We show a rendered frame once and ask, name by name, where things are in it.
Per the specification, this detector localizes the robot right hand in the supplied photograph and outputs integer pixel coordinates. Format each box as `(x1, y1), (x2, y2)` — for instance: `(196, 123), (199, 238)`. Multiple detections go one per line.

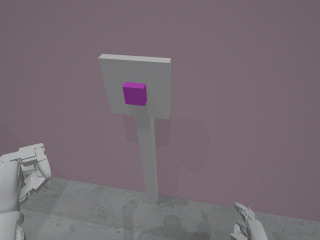
(230, 202), (268, 240)

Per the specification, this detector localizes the robot left hand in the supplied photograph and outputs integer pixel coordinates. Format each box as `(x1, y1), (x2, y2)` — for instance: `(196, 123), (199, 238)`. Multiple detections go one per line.
(0, 143), (52, 213)

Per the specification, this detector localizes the button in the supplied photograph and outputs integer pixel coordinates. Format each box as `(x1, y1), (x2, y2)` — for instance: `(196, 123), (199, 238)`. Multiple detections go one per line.
(122, 82), (147, 106)

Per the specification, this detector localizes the panel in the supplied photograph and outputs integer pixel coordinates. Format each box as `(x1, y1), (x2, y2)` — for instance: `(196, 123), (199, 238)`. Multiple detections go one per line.
(98, 54), (171, 205)

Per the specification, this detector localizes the left robot forearm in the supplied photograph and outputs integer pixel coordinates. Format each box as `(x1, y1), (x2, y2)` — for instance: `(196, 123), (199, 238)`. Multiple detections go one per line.
(0, 210), (26, 240)

